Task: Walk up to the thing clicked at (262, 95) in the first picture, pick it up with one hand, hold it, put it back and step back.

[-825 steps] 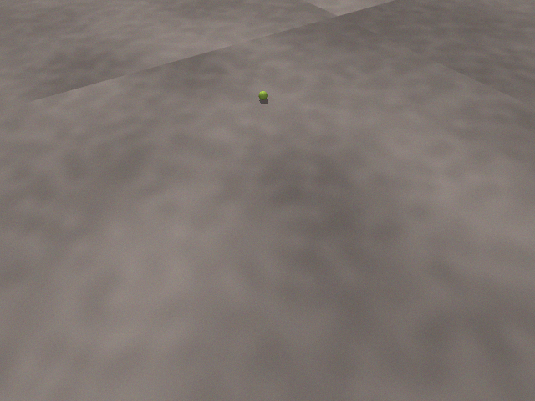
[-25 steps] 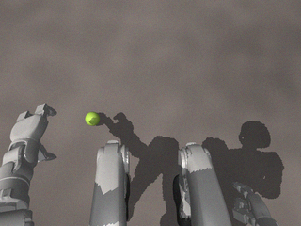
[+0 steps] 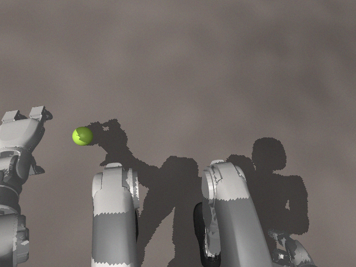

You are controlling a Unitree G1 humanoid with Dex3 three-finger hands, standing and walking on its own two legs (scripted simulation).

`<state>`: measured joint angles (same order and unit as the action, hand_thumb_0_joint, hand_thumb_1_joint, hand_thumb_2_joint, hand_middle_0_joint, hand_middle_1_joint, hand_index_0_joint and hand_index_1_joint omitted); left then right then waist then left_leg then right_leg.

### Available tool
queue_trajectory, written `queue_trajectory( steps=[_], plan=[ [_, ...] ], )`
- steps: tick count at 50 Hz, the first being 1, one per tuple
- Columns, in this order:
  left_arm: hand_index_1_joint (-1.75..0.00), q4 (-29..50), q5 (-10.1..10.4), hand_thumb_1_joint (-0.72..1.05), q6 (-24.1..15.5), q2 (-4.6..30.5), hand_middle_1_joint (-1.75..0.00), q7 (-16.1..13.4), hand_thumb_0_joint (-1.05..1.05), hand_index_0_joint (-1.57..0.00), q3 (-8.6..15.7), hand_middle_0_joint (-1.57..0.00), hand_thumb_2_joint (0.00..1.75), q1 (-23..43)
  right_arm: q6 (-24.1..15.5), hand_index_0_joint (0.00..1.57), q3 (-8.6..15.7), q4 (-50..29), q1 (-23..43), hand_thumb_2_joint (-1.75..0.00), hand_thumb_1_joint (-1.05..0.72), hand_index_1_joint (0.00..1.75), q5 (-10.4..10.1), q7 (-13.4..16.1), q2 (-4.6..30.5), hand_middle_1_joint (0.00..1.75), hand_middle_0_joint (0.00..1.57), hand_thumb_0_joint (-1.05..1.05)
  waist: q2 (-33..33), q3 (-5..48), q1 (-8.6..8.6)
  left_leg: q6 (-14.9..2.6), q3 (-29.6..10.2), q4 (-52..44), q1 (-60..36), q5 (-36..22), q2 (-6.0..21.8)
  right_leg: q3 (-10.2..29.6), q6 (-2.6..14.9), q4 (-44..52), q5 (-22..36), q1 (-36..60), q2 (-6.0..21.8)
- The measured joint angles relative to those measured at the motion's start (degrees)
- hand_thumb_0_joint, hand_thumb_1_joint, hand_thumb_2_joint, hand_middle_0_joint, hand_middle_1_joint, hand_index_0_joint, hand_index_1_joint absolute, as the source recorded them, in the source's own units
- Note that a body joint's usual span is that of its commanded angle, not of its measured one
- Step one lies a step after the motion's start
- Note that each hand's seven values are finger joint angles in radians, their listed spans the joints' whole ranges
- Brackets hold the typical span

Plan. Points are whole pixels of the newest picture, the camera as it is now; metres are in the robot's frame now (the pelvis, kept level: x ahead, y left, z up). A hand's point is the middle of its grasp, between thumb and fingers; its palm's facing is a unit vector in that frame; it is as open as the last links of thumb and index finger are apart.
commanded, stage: rise first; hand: left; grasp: from above
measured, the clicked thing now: (82, 136) +0.45 +0.30 -0.32
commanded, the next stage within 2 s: approach in 0.84 s
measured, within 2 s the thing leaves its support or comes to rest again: neither
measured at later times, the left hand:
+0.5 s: hand (45, 143) +0.39 +0.35 -0.19, palm faces -0.43 -0.10 -0.90, open 13.9 cm
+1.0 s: hand (51, 142) +0.40 +0.34 -0.21, palm faces -0.44 -0.11 -0.89, open 14.0 cm
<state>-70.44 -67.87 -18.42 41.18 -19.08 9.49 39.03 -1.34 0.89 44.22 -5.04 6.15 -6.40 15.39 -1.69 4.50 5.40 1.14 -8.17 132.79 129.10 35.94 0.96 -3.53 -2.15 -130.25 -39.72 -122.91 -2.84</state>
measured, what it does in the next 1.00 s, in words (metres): stands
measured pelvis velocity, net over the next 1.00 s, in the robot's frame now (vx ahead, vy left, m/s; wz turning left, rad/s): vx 0.01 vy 0.00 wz -0.04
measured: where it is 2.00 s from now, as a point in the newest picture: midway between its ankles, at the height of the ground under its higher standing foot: (168, 249)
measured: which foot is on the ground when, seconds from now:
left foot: down 0.00-1.00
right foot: down 0.00-1.00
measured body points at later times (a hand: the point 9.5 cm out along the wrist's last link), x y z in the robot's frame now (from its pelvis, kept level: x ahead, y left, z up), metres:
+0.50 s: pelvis +0.01 +0.00 -0.03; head +0.24 +0.07 +0.36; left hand +0.41 +0.35 -0.14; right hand +0.12 -0.27 -0.15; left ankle +0.09 +0.13 -0.32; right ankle +0.10 -0.13 -0.32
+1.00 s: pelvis +0.01 +0.00 -0.03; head +0.24 +0.08 +0.35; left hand +0.42 +0.34 -0.16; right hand +0.11 -0.28 -0.15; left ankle +0.09 +0.13 -0.32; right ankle +0.10 -0.13 -0.32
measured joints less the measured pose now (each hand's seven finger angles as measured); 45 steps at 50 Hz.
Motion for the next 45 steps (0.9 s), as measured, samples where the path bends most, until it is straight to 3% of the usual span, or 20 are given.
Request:
queue_trajectory(
  steps=[15,23,45],
  plan=[
    [-0.94,-4.5,-4.6,-0.47,-1.8,2.1,-0.94,-4.3,0.00,-0.13,1.1,-0.14,0.96,2.7,0.4,0.20,-0.8,1.0,1.8,-0.90,-0.90,0.30,2.2,-0.7,-0.8,0.30,0.20,0.00,-0.7,-1.2,0.74,0.48,-1.0,4.1,2.8,1.3,0.3,-0.5,-0.12,-3.8,-0.8,-3.1,-0.7],
    [-0.97,-5.9,-4.9,-0.48,-1.1,2.1,-0.97,-6.0,0.00,-0.12,1.3,-0.13,0.97,3.4,0.2,0.20,-1.0,1.5,2.0,-0.90,-0.90,0.30,2.8,-0.8,-0.9,0.30,0.20,0.00,-1.0,-1.7,1.27,0.59,-1.2,5.1,3.4,2.0,0.4,-0.6,-0.20,-4.7,-1.3,-3.8,-0.9],
    [-1.01,-8.8,-5.0,-0.51,-0.4,3.0,-1.01,-7.2,0.00,-0.10,1.5,-0.10,0.99,4.4,-0.1,0.20,-2.2,1.6,1.8,-0.90,-0.90,0.30,3.5,-1.2,-0.8,0.30,0.20,0.00,-1.4,-2.2,2.80,0.58,-1.8,6.5,4.1,2.5,0.5,-1.1,-0.34,-5.5,-1.4,-4.3,-1.2]
  ],
)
